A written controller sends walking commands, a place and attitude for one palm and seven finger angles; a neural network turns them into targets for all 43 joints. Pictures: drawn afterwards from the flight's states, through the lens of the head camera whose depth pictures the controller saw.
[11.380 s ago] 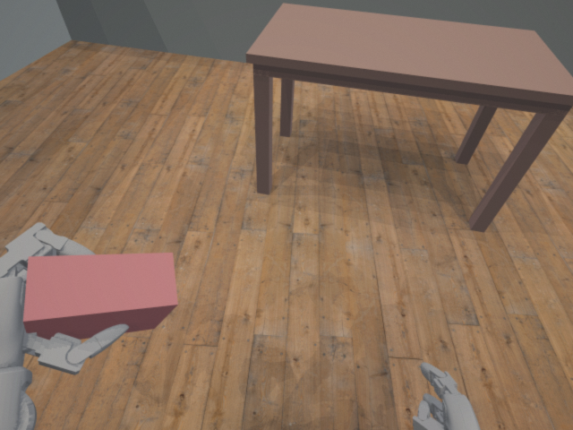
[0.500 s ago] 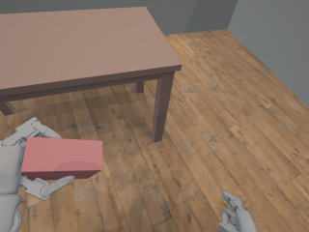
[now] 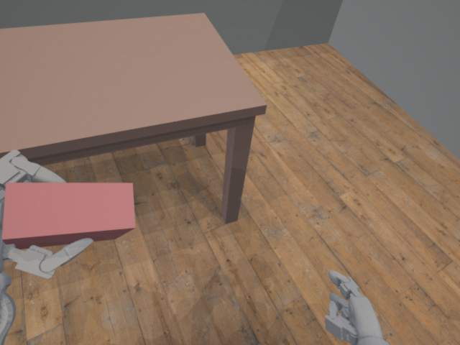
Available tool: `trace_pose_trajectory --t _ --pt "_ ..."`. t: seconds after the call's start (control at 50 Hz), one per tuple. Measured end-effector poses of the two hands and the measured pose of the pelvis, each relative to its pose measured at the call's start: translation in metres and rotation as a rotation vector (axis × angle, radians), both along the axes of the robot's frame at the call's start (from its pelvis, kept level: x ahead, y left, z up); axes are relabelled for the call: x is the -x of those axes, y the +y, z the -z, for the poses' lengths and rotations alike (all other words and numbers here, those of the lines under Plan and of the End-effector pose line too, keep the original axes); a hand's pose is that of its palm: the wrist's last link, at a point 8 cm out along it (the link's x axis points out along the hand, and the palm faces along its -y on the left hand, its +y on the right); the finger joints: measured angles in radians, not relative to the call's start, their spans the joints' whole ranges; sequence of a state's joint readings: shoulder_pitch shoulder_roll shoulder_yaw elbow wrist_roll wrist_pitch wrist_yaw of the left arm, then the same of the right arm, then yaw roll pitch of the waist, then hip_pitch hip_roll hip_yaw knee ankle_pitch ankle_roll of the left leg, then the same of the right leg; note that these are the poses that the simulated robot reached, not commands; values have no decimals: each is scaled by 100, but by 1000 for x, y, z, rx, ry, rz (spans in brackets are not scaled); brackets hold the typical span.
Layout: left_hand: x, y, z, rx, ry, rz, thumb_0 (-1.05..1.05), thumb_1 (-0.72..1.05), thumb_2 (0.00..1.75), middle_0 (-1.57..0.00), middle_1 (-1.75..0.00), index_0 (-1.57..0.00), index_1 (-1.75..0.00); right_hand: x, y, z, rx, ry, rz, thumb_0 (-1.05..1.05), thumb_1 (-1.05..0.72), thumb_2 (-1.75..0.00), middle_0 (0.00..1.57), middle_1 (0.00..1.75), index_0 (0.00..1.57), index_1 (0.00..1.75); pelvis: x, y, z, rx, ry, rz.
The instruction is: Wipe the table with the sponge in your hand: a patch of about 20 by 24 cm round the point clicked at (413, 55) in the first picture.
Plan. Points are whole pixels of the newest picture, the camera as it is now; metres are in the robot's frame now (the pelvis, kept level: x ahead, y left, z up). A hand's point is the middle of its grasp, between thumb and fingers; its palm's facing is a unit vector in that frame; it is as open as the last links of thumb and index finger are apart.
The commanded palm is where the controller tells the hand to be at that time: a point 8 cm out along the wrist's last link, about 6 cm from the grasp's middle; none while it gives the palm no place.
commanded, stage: shuffle to correct the standing spot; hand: left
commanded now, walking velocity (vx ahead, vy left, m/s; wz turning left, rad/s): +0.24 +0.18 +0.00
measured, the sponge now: (90, 215) +0.25 +0.21 +0.14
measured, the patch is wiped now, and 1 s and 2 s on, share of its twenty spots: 0.00 0.00 0.00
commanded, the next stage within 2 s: none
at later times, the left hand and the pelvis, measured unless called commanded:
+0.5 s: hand (82, 149) +0.31 +0.23 +0.19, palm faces +0.26 -0.80 -0.54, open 10.1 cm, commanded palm +0.26 +0.29 +0.20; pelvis +0.08 +0.02 +0.00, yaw -4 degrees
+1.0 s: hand (36, 105) +0.39 +0.32 +0.20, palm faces +0.39 -0.82 -0.41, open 10.1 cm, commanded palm +0.33 +0.35 +0.20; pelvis +0.15 +0.08 +0.01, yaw -4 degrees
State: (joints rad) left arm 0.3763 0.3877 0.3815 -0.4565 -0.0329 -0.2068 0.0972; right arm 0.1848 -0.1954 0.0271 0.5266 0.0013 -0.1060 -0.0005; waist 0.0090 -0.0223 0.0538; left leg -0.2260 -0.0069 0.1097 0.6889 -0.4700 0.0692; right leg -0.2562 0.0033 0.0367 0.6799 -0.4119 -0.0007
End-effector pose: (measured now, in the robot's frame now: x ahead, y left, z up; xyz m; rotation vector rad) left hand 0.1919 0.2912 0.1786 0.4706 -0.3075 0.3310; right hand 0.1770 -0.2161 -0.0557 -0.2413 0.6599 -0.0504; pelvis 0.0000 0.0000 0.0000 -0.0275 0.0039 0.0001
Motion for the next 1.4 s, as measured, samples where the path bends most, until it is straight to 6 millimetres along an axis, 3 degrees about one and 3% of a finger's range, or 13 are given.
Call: trace_pose_trajectory --t 0.1,0.18,0.3,0.42,0.5,0.56,0.66,0.76,0.86,1.04,1.16,1.28,1.4 --pt "-7 -7 -13 -40 -72 58 -1 -49 101 -72 -137 -74 -136 2 -12 10 25 63 26 1 -90 -90 20 30 21 30 -9 4 4 1 0 -11" --pt "-8 4 -19 -84 -123 69 -1 -49 102 -72 -137 -74 -136 2 -13 15 60 113 41 1 -90 -90 20 30 21 30 -21 17 9 -2 -1 16" --pt "-44 20 -18 -87 -57 42 -1 -49 102 -72 -137 -74 -136 0 9 20 -32 77 141 1 -90 -90 20 30 20 29 -38 31 3 -30 -38 68" --pt "-79 -2 -29 -83 -3 100 -1 -49 102 -72 -137 -74 -136 0 26 20 -109 99 156 1 -90 -90 20 30 21 30 -59 31 -12 -40 -22 81" --pt "-89 -17 -37 -184 6 143 -1 -49 102 -72 -137 -74 -136 -12 20 36 -118 106 156 1 -90 -90 20 30 21 30 -77 25 -2 -44 -23 75" --pt "-93 -15 -35 -221 -15 131 -1 -50 102 -72 -137 -74 -136 -25 9 50 -87 141 144 1 -90 -90 20 30 21 30 -84 22 6 -24 -39 50" --pt "-95 10 -23 -142 41 22 -1 -50 102 -72 -137 -74 -136 -44 -8 35 -41 161 140 2 -90 -90 20 30 21 30 -95 22 -5 -49 -41 67" --pt "-101 14 -18 -62 71 6 -1 -50 102 -72 -137 -74 -136 -66 -11 10 24 125 116 1 -90 -90 20 30 20 29 -108 31 -18 -73 -35 55" --pt "-118 22 -28 -56 1 63 -1 -50 102 -73 -137 -74 -135 -92 4 -7 70 59 118 1 -90 -90 20 30 20 29 -124 51 -19 -79 -40 58" --pt "-164 84 -30 -70 -86 17 -1 -50 102 -73 -137 -75 -135 -131 73 -5 -16 -17 146 1 -90 -90 20 30 20 29 -157 90 -8 -52 -34 56" --pt "-173 76 -31 -63 -13 41 -1 -50 102 -73 -137 -75 -135 -141 109 11 -107 20 97 1 -90 -90 20 30 21 30 -176 102 -11 -53 -17 55" --pt "-179 79 -40 -161 -5 40 -1 -50 102 -73 -137 -75 -135 -153 112 39 -106 111 56 1 -90 -90 20 30 21 30 -190 107 -4 -42 -26 17" --pt "-188 113 -34 -114 40 -65 -1 -50 102 -73 -137 -75 -135 -163 100 28 -55 162 82 1 -90 -90 20 30 21 30 -204 119 -16 -73 -22 27"
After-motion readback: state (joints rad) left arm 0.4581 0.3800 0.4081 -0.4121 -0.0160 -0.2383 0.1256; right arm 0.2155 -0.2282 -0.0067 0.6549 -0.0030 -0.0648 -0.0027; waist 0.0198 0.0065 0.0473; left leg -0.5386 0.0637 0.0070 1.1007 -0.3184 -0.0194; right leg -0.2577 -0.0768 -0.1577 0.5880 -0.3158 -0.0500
